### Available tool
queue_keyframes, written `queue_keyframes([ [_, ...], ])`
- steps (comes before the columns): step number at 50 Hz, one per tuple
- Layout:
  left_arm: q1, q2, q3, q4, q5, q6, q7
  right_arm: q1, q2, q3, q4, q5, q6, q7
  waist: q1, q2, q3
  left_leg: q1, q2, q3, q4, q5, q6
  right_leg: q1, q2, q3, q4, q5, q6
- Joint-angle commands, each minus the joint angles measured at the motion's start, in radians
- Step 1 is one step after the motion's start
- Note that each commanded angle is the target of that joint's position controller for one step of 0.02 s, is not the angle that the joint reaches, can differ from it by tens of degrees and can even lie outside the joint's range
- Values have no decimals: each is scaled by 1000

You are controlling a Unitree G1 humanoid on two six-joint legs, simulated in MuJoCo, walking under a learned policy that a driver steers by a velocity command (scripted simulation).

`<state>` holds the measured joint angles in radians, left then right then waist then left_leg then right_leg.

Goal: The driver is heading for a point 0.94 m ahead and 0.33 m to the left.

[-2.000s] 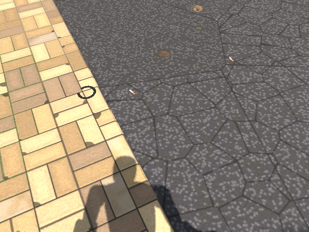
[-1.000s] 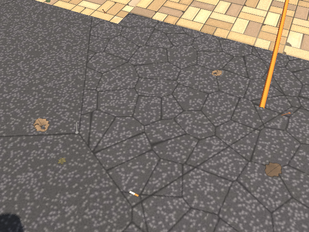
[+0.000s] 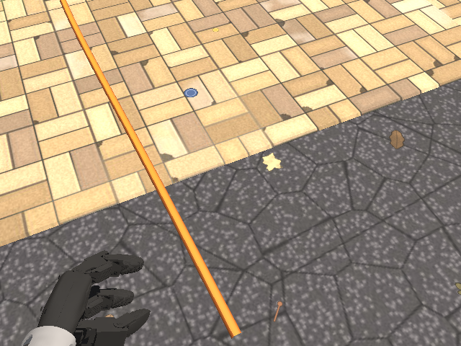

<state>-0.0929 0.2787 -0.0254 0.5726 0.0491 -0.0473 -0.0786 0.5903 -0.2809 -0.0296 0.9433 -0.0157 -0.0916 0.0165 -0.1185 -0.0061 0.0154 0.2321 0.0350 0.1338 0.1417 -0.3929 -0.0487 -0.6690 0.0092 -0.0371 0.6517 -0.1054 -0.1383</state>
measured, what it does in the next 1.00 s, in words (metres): walks ahead, turning left: right foot, then left foot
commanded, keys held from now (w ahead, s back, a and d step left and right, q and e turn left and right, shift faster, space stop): w+q+shift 0.86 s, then shift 0.14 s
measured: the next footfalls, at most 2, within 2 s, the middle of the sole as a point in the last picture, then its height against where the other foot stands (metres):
right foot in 0.04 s outside the picture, level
left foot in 0.48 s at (181, 289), level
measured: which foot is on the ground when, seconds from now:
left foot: down 0.00-0.02, up 0.04-0.46, down 0.48-0.90, up 0.92-1.00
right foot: up 0.00-0.02, down 0.04-0.48, up 0.50-0.88, down 0.90-1.00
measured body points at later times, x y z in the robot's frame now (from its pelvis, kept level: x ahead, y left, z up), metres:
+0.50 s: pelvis +0.48 +0.04 -0.02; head +0.49 +0.04 +0.43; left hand +0.38 +0.29 -0.15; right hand +0.73 -0.15 -0.11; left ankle +0.59 +0.10 -0.72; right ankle +0.22 -0.10 -0.64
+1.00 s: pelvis +0.90 +0.17 +0.01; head +0.93 +0.20 +0.46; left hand +0.84 +0.49 -0.07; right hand +1.18 +0.01 -0.10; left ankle +0.72 +0.13 -0.60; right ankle +1.04 +0.12 -0.72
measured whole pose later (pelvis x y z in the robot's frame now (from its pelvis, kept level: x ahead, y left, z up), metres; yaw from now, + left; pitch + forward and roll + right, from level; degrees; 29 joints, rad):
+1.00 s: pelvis +0.90 +0.17 +0.01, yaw +47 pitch +2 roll -1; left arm 0.14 0.29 0.02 0.66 0.04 -0.08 0.01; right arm 0.29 -0.39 -0.09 0.76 0.00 -0.04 0.00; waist -0.04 0.04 0.05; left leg -0.35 -0.11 -0.09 1.27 -0.42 0.07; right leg -0.41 -0.02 0.00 0.57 -0.19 0.04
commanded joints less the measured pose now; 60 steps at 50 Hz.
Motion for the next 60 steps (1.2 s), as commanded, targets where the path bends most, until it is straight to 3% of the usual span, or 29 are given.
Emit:
queue_keyframes([
  [1,455,167,76,92,11,-12,44,-141,-263,-47,-79,10,-1,-19,368,119,-171,-371,173,-46,548,1180,143,743,48,4,-77,-69,-28],
  [2,582,261,105,128,29,-15,69,-116,-159,-25,-112,1,1,-12,360,-20,-302,-594,89,-71,925,598,147,993,-184,262,-82,-373,-20],
  [3,544,326,118,103,40,-20,81,2,-26,-2,-159,29,0,-2,227,-229,-443,-877,-29,-180,1250,-108,145,1146,-452,746,-236,-610,-50],
  [4,514,269,118,105,14,-16,84,-118,-135,-25,-172,30,6,-9,269,-123,-388,-957,-13,-228,1312,8,160,1030,-425,808,-367,-629,-41],
  [5,442,193,99,128,4,-26,84,-194,-134,-28,-185,27,9,-7,222,-62,-174,-991,31,-215,1253,119,159,853,-374,606,-370,-501,-36],
  [6,401,149,93,143,-2,-37,78,-201,-100,-19,-172,20,13,2,181,-36,-76,-956,67,-206,1192,159,150,713,-330,477,-398,-343,-29],
  [11,409,60,76,210,-40,-84,74,-266,-34,-20,-169,-7,86,37,96,-53,61,-954,129,-188,1101,218,111,539,-240,106,-526,-15,34],
  [14,421,43,71,234,-31,-97,70,-406,-8,-6,-227,3,85,49,97,-69,106,-979,104,-113,962,386,115,518,-174,-98,-549,237,72],
  [20,474,153,84,256,-36,-89,111,-496,-57,3,-260,2,76,73,64,-53,58,-729,-65,90,591,520,205,697,-178,-255,-419,1013,150],
  [23,361,237,111,211,-12,-36,135,-57,-174,-49,-141,0,87,46,-168,-108,-146,-285,-136,30,600,303,279,643,-241,-205,154,1258,139],
  [24,321,231,116,205,-11,-21,120,87,-220,-81,-97,10,85,22,-228,-19,-175,-104,-111,-67,505,248,334,492,-160,-209,574,820,128],
  [25,294,58,71,165,7,-37,92,-15,-271,-97,-89,26,93,4,-96,258,-48,-43,-12,-268,532,396,371,117,45,-160,966,-323,139],
  [26,393,52,56,50,-19,-60,92,-96,-370,-116,-146,-6,102,4,19,296,-252,195,170,-795,338,210,590,-194,75,63,1160,-424,172],
  [27,332,97,47,38,-2,-89,90,-139,-316,-115,-190,-4,102,-6,-5,93,-230,131,234,-993,114,-82,566,-258,18,155,1064,-339,148],
  [29,277,117,49,48,7,-92,88,-200,-202,-85,-165,-2,87,-13,98,-115,8,-233,174,-848,51,-49,460,-158,-68,148,829,-248,149],
  [31,285,99,39,50,30,-41,88,-233,-175,-70,-170,3,51,-19,161,-127,70,-485,89,-698,49,124,436,-23,-113,142,695,-268,188],
  [34,160,63,21,-16,20,-13,74,-243,-193,-74,-184,10,18,-14,147,-76,100,-673,-14,-537,10,257,406,98,-136,74,383,-151,219],
  [37,41,25,3,-57,-16,-17,58,-215,-201,-87,-187,18,17,-4,73,-3,66,-642,-76,-476,33,394,325,224,-88,38,83,143,205],
  [41,29,77,19,-69,-27,-27,67,-182,-219,-102,-189,18,24,-5,43,59,4,-429,-32,-535,152,586,262,310,-32,63,-118,161,179],
  [43,215,160,57,-19,-29,-36,87,-216,-265,-112,-200,6,23,-6,143,52,-125,-364,-40,-536,397,806,217,520,16,65,-134,-10,159],
  [44,417,198,77,30,-20,-43,103,-261,-270,-111,-205,4,18,-3,260,31,-208,-418,-78,-485,641,819,186,713,-16,57,-138,-35,140],
  [45,626,258,99,61,13,-52,124,-270,-150,-78,-232,7,7,-8,321,-66,-327,-559,-123,-410,967,487,170,927,-231,251,-144,-268,104],
  [46,534,348,115,50,36,-48,120,-124,-26,-41,-296,46,8,-9,159,-445,-444,-843,-247,-283,1236,-150,115,1091,-516,856,-317,-102,-39],
  [47,450,263,116,33,22,-39,106,-138,-120,-43,-253,9,30,-26,161,-251,-364,-969,-137,-268,1315,-96,124,1018,-486,873,-291,-50,-88],
  [49,385,88,71,57,3,-40,89,-294,-131,-48,-256,-15,47,-16,165,-28,-143,-946,-73,-229,1232,0,102,761,-364,482,-249,361,-61],
  [50,345,91,82,53,-55,-56,86,-345,-107,-44,-304,55,42,-23,160,-122,-107,-970,-18,-252,1216,-18,73,756,-294,361,-263,454,-43],
  [51,352,89,82,80,-59,-65,84,-375,-114,-41,-321,61,45,-17,155,-119,-83,-950,-4,-249,1170,-21,69,697,-268,314,-288,508,-29],
  [56,252,179,114,119,-67,-63,88,-426,-54,-5,-360,27,48,7,87,-78,-52,-760,-6,-178,691,176,42,461,-233,119,-383,603,-51],
  [60,293,209,123,159,-84,-64,96,-510,-89,-11,-363,17,39,32,109,-80,-87,-590,-36,-183,460,428,79,485,-214,55,-356,504,-3],
])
